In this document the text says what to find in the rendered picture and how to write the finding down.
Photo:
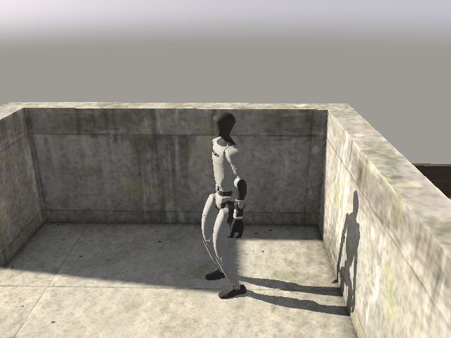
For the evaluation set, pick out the left robot upper arm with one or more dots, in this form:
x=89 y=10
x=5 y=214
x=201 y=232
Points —
x=234 y=158

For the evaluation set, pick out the left robot thigh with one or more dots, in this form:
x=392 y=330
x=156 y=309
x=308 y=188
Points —
x=221 y=230

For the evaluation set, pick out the left robot hand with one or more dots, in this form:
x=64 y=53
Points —
x=236 y=226

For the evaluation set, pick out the robot left forearm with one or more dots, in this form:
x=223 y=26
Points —
x=240 y=199

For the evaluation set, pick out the robot left foot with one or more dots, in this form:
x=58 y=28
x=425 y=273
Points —
x=231 y=292

